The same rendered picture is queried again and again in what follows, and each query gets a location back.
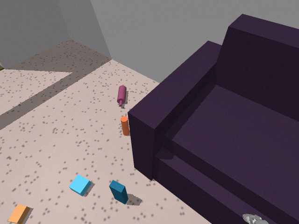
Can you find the sofa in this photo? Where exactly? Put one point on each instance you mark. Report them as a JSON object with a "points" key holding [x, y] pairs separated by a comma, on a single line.
{"points": [[221, 132]]}

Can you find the right robot hand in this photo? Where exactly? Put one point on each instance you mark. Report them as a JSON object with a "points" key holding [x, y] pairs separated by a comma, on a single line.
{"points": [[253, 219]]}

